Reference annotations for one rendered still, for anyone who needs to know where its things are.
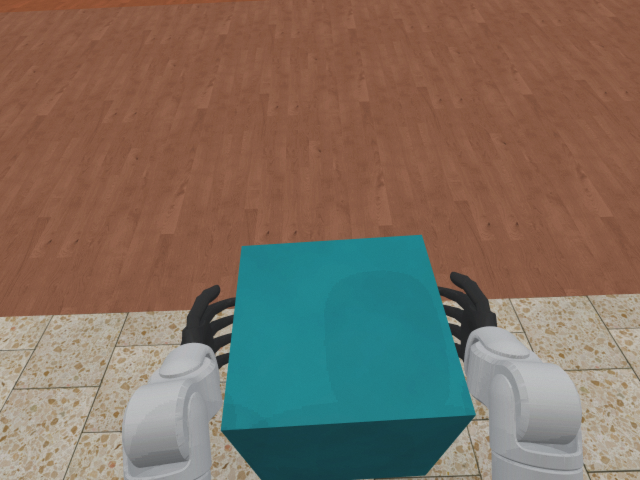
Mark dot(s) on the left robot forearm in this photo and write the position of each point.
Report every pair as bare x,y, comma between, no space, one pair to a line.
165,428

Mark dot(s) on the right robot hand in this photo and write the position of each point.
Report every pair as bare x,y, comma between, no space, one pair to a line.
476,313

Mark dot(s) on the left robot hand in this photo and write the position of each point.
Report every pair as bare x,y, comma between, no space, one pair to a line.
200,329

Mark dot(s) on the right robot forearm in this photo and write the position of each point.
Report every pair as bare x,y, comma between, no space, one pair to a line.
535,410

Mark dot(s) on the carton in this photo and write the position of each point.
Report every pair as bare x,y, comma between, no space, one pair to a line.
342,364

